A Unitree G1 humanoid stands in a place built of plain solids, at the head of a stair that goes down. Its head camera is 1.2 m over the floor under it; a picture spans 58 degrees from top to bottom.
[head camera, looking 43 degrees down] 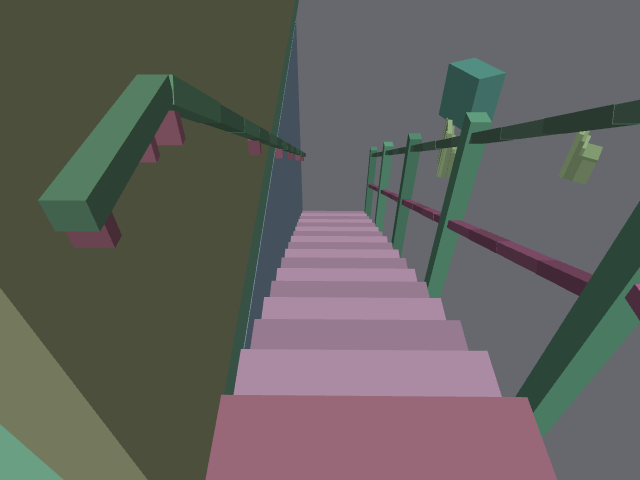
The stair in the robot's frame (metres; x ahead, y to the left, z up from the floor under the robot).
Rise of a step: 0.17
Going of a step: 0.26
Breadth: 0.90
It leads straight ahead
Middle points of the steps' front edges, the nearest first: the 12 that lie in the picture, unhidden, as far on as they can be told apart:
0.62 -0.16 0.00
0.88 -0.16 -0.17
1.14 -0.16 -0.34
1.41 -0.16 -0.51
1.67 -0.17 -0.69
1.94 -0.17 -0.86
2.20 -0.17 -1.03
2.47 -0.17 -1.20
2.73 -0.18 -1.37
3.00 -0.18 -1.54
3.26 -0.18 -1.72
3.53 -0.18 -1.89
